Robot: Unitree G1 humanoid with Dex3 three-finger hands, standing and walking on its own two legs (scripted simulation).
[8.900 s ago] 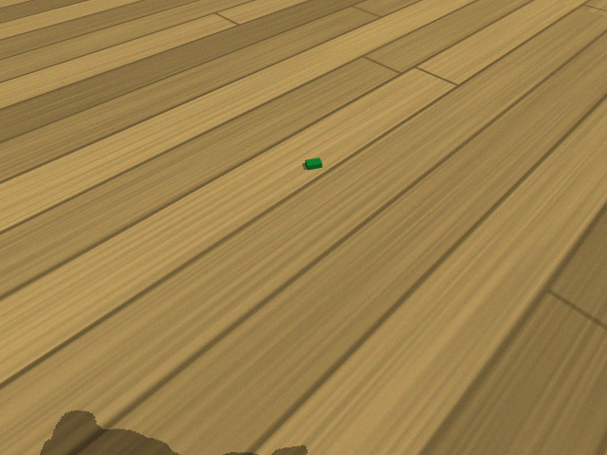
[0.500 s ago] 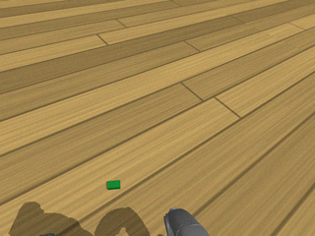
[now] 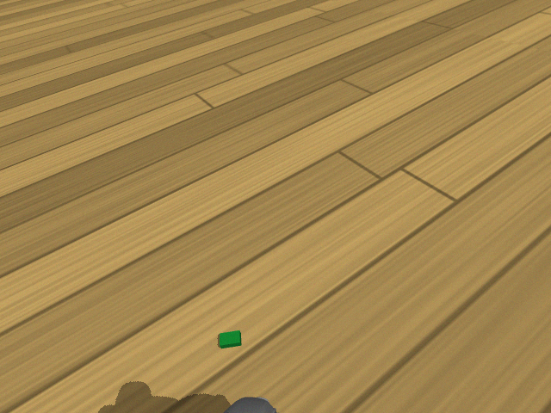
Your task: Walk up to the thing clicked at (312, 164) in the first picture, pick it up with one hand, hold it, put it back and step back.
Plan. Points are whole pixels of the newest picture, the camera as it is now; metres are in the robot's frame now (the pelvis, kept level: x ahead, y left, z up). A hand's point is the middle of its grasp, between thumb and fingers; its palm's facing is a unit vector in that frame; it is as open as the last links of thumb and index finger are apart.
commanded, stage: walk up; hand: left
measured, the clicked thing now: (230, 339) +0.55 +0.29 -0.76
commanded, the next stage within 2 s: none
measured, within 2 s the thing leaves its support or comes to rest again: neither
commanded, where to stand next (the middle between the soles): +0.17 +0.06 m, yaw +0 degrees
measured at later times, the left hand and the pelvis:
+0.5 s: hand (120, 397) +0.19 +0.32 -0.16, palm faces +0.01 -0.94 -0.33, open 7.4 cm; pelvis +0.15 +0.05 +0.00, yaw +3 degrees
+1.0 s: hand (142, 342) +0.29 +0.31 -0.16, palm faces -0.02 -0.92 -0.38, open 7.4 cm; pelvis +0.19 +0.05 -0.02, yaw +1 degrees
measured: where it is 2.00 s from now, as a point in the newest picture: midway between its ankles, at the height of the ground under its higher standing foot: outside the picture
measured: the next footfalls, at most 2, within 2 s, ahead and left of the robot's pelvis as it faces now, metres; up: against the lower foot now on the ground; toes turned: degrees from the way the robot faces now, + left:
left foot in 0.28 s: +0.22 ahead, +0.19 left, +0.00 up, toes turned +1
right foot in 0.70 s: +0.34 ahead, -0.07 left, +0.00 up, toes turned +1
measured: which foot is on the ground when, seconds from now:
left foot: up 0.00-0.26, down 0.28-1.00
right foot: down 0.00-0.32, up 0.34-0.68, down 0.70-1.00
